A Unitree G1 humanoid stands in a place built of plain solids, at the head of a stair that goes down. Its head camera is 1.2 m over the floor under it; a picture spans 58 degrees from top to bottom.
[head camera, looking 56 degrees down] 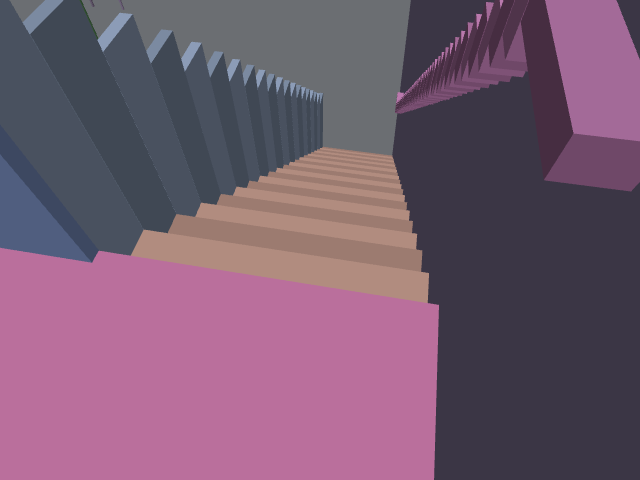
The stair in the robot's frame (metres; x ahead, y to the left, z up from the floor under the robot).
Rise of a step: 0.18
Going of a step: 0.22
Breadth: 1.11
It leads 10 degrees to the right of straight ahead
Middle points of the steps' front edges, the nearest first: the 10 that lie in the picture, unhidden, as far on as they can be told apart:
0.67 0.18 0.00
0.89 0.14 -0.18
1.10 0.11 -0.36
1.31 0.07 -0.54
1.53 0.03 -0.73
1.74 -0.01 -0.91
1.95 -0.05 -1.09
2.17 -0.09 -1.27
2.38 -0.12 -1.45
2.59 -0.16 -1.64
